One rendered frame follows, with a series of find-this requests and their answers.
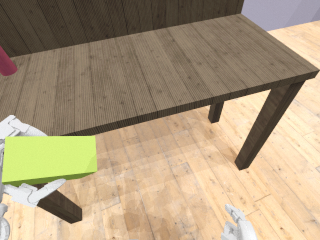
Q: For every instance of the robot right hand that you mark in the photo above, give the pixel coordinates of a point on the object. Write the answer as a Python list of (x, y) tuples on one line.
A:
[(244, 229)]

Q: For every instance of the sponge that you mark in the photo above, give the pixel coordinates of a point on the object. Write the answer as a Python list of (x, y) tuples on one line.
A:
[(43, 159)]

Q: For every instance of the left robot forearm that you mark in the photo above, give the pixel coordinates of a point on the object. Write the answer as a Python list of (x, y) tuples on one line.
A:
[(4, 224)]

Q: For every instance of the robot left hand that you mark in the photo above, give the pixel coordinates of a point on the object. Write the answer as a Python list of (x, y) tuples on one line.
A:
[(25, 194)]

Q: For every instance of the table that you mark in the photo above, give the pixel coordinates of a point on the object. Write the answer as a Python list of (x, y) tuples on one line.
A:
[(86, 67)]

